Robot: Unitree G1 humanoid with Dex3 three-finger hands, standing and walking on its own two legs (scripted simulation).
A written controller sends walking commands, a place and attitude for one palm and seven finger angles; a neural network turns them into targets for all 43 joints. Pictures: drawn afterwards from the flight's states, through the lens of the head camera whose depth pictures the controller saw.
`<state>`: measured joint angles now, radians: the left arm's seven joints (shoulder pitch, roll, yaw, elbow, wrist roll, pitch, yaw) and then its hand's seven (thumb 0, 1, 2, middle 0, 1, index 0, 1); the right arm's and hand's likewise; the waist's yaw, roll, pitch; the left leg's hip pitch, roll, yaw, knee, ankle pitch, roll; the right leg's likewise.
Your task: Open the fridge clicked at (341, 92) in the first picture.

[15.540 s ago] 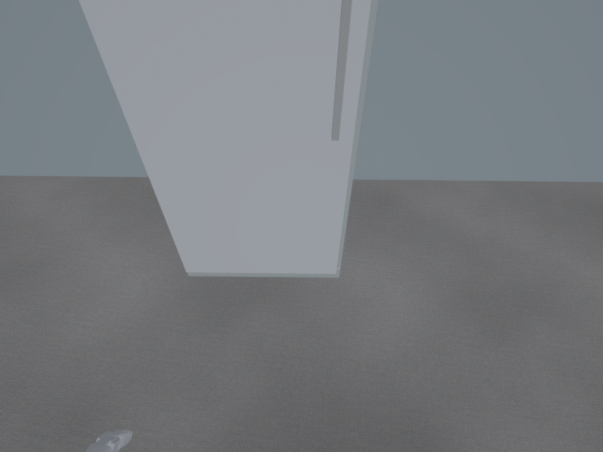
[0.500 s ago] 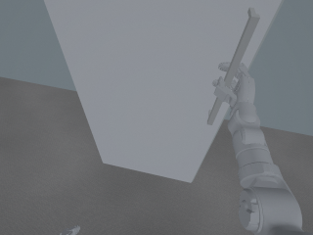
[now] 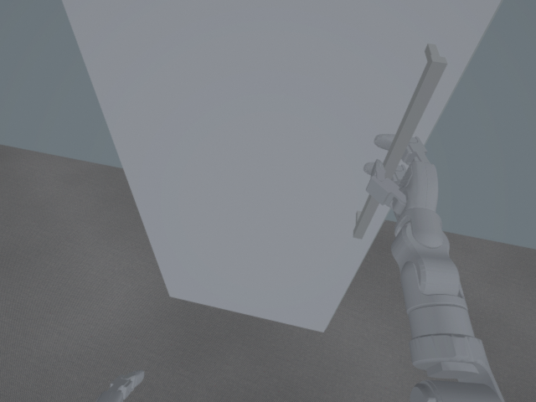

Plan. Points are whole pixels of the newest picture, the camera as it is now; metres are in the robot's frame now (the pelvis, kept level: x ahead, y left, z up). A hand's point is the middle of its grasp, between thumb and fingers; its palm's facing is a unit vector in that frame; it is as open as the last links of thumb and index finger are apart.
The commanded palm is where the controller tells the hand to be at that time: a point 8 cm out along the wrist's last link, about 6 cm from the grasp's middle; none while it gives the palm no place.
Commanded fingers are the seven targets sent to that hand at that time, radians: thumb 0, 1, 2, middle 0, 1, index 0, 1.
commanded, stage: pull the door a little, standing still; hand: right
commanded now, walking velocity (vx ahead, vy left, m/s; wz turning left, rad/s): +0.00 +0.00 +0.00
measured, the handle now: (387, 161) +0.47 -0.14 +0.14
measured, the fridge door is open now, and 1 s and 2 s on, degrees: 0 0 17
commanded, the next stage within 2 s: walk backward, drawing the door open in 0.32 s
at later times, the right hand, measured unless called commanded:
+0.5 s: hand (375, 183) +0.41 -0.11 +0.15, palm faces +0.07 +0.99 -0.10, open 6.0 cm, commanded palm +0.38 -0.16 +0.13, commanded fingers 0.00 -0.90 -0.90 0.45 1.40 0.45 1.40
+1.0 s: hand (370, 182) +0.42 -0.11 +0.13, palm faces +0.47 +0.80 -0.36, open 6.4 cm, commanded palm +0.36 -0.14 +0.13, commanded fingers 0.00 -0.90 -0.90 0.45 1.40 0.45 1.40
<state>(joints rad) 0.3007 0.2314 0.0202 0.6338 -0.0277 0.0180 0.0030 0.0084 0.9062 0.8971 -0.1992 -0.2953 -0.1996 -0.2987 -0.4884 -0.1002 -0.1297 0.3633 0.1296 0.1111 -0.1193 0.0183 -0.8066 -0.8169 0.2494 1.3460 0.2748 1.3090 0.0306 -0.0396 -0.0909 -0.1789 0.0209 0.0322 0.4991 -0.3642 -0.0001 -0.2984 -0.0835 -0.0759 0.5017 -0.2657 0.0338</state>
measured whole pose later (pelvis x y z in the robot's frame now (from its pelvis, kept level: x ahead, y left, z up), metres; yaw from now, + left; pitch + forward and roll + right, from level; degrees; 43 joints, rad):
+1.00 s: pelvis +0.16 +0.15 -0.02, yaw +1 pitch -5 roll +1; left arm 0.14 0.19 0.03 0.57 0.00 -0.06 0.04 0.01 0.91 0.90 -0.20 -0.30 -0.20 -0.30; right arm 0.24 -0.30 -0.40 -0.27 0.07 0.00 -0.17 -0.06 -0.68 -0.80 0.44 1.39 0.22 1.39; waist 0.03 -0.10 0.15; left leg -0.44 -0.05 -0.02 1.18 -0.54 0.02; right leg -0.34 -0.07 0.12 0.66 -0.25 0.08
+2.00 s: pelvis +0.05 +0.23 -0.01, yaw -20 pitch -1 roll +1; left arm 0.19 0.22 0.04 0.67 0.00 -0.06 0.10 0.01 0.91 0.90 -0.19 -0.29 -0.20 -0.30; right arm 0.05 -0.31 -0.21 -0.22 0.04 -0.13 -0.13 -0.08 -0.61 -0.79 0.44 1.39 0.27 1.34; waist 0.05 0.01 0.12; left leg -0.41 0.06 0.05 1.00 -0.57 -0.06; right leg -0.34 -0.04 0.01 0.62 -0.25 0.02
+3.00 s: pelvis -0.05 +0.51 -0.01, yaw -49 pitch -1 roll +2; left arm 0.13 0.14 0.00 0.64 -0.01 -0.13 0.00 0.01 0.90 0.90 -0.21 -0.30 -0.21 -0.30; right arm 0.22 -0.17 0.13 -0.47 0.01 -0.15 -0.04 -0.03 -0.67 -0.81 0.47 1.40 0.28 1.35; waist 0.00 -0.09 0.14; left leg -0.29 -0.02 0.03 0.57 -0.28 -0.03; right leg -0.34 -0.15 0.28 0.51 -0.27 0.10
